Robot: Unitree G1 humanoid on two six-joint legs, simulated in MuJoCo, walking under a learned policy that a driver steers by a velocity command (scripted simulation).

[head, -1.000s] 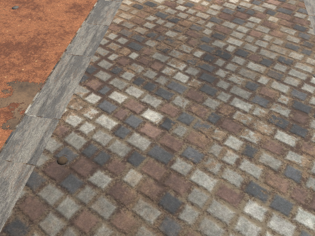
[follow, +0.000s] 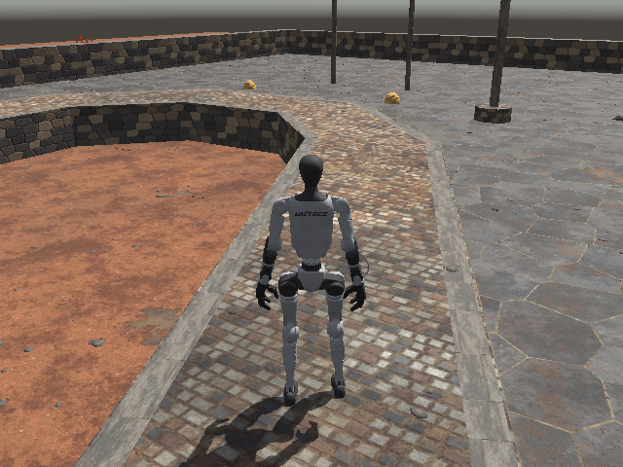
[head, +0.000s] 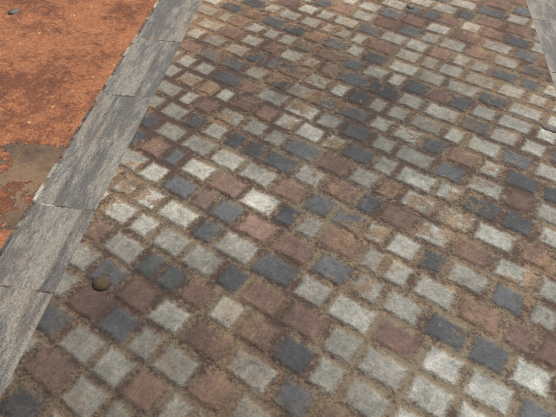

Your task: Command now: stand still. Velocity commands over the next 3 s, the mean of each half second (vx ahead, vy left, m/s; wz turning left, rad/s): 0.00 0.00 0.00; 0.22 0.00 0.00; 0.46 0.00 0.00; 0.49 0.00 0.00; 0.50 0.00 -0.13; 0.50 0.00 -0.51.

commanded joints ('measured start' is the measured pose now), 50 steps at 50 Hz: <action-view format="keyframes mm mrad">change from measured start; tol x16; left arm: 1 43 97 13 -17 0 -5 3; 37 11 35 1 -88 -25 -84 -32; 43 511 241 71 23 -18 -123 -60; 46 250 107 23 -56 -9 -146 -68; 50 302 62 1 -53 1 -120 -61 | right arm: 1 74 -93 -15 -11 1 -5 -3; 35 179 -189 -57 -3 32 -17 -16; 50 -65 -106 -65 -130 29 -95 42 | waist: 1 -1 7 26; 37 -32 191 203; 41 87 71 108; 43 145 -347 -22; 50 27 -83 67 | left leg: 1 -115 34 -25 -113 132 9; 29 -122 32 -13 -103 128 4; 34 -162 163 -227 -242 -549 131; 37 -157 344 -445 -328 -487 232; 41 -287 154 -154 -76 -157 115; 44 -654 15 -81 748 -208 52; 50 -620 144 5 623 140 56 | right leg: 1 66 5 -17 -48 123 -28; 30 66 26 -34 -35 37 -35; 33 -78 91 -105 96 -334 -56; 37 -268 -3 -67 357 -248 -100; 41 187 54 -107 -7 -61 -109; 43 436 -332 620 -315 -284 -293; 44 360 -386 708 -339 -359 -324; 50 283 -170 126 -334 200 -199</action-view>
